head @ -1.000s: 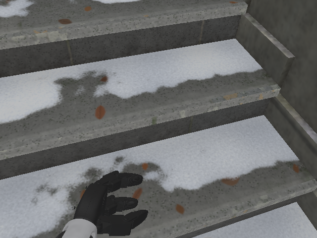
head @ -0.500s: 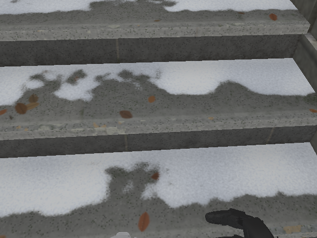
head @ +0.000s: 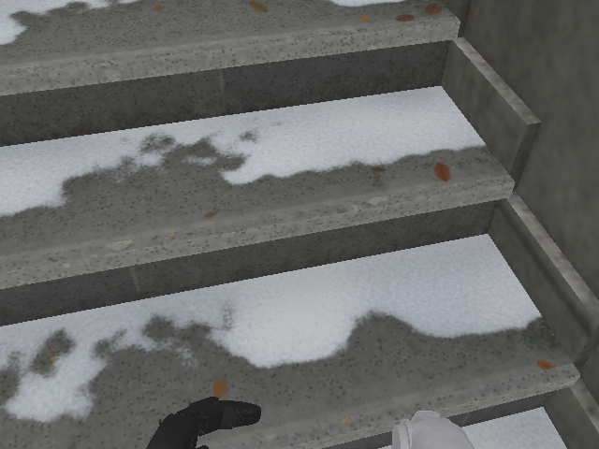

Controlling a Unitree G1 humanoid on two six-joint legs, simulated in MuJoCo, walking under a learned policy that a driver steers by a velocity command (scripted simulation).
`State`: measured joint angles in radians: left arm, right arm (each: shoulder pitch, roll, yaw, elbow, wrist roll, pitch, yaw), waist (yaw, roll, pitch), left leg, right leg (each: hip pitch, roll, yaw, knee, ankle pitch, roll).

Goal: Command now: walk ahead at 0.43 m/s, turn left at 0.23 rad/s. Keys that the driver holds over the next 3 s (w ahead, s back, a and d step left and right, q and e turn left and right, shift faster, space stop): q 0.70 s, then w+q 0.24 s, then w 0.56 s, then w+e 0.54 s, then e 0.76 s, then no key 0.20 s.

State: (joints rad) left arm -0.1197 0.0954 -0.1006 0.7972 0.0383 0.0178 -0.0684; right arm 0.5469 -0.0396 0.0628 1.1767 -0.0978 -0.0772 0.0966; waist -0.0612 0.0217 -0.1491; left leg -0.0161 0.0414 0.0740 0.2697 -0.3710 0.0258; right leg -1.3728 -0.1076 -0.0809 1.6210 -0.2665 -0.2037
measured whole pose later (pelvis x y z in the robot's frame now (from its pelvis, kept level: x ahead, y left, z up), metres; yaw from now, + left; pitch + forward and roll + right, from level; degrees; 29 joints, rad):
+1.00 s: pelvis +0.25 -0.01 +0.17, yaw +31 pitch +5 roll +0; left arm 0.31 0.24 0.03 0.68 0.03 -0.06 -0.03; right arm 0.29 -0.24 -0.05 0.74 -0.03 -0.04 0.03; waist -0.05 -0.01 -0.12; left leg -0.31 -0.07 -0.17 0.48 -0.27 0.07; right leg -0.50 -0.04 0.03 0.98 -0.33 0.08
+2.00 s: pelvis +0.62 +0.29 +0.35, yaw +25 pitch +7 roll -3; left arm -0.08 0.13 -0.03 0.73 -0.01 0.02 -0.08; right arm 0.51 -0.12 0.06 1.14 -0.09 -0.10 0.09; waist -0.03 0.07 -0.15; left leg 0.02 0.05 0.30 0.28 -0.33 0.04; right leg -1.13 0.02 -0.12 1.49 -0.33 -0.17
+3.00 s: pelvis +0.88 +0.39 +0.51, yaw -8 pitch +4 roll +0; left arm 0.11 0.24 0.04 0.69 0.02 -0.02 0.00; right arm 0.21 -0.24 -0.09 0.69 -0.05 -0.05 0.03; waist 0.00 -0.02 -0.07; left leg -0.22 0.16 0.18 0.62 -0.43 -0.06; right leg -0.32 -0.04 -0.09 0.54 -0.26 -0.03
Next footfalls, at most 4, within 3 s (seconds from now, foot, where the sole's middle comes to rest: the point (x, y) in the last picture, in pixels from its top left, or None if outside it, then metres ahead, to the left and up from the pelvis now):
0.06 right None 0.25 -0.13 -0.60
0.56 left None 0.22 0.11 -0.60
1.04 right None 0.33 -0.15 -0.60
1.48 left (132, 424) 0.48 0.28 -0.43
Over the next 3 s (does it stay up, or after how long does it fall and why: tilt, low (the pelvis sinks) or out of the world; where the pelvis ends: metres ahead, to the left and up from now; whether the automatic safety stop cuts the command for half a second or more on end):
stays up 0.88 0.39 0.51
